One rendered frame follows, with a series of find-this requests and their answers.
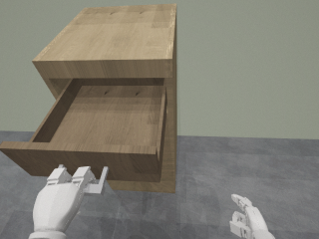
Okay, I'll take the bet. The cabinet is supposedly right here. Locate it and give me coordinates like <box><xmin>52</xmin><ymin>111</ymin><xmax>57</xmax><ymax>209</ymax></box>
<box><xmin>32</xmin><ymin>3</ymin><xmax>177</xmax><ymax>193</ymax></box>

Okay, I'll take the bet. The drawer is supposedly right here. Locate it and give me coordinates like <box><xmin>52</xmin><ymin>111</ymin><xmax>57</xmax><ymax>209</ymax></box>
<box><xmin>0</xmin><ymin>78</ymin><xmax>167</xmax><ymax>183</ymax></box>

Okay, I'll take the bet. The left robot hand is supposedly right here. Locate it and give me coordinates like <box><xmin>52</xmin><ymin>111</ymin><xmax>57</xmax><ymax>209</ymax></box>
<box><xmin>33</xmin><ymin>166</ymin><xmax>97</xmax><ymax>233</ymax></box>

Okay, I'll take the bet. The right robot forearm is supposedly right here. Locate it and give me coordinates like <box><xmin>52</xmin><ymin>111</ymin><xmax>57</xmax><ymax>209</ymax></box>
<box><xmin>250</xmin><ymin>229</ymin><xmax>275</xmax><ymax>239</ymax></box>

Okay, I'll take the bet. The handle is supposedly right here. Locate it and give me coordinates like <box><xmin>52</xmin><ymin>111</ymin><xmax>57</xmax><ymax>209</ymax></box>
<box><xmin>58</xmin><ymin>164</ymin><xmax>109</xmax><ymax>197</ymax></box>

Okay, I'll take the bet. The right robot hand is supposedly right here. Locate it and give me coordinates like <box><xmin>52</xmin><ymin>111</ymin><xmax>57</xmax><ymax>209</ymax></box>
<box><xmin>229</xmin><ymin>194</ymin><xmax>268</xmax><ymax>239</ymax></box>

